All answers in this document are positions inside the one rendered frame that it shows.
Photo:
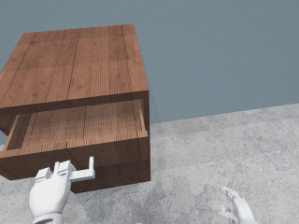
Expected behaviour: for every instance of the left robot hand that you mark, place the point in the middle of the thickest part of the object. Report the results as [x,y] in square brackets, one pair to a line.
[50,194]

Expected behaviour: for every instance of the right robot hand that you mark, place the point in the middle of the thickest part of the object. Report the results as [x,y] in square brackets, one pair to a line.
[238,212]

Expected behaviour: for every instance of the handle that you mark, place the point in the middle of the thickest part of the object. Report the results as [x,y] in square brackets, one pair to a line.
[78,175]

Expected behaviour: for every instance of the cabinet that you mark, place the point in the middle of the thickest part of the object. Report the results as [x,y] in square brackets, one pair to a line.
[60,69]

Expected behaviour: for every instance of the drawer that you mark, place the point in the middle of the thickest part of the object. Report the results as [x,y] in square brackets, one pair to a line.
[111,133]

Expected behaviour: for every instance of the left robot forearm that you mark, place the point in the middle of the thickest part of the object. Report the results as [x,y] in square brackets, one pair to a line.
[50,218]

